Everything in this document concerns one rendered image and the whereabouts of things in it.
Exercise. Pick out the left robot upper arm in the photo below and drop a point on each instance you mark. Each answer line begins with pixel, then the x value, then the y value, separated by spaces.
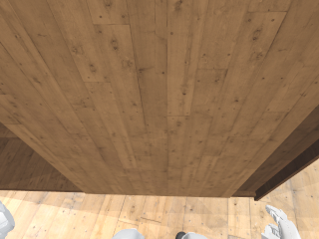
pixel 7 222

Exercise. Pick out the wardrobe door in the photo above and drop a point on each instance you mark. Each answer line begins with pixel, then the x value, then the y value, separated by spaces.
pixel 182 98
pixel 296 142

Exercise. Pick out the right robot hand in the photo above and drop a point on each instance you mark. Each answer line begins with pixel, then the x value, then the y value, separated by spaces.
pixel 285 229

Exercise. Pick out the robot left thigh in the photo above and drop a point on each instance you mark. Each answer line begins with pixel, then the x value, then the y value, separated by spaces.
pixel 128 234

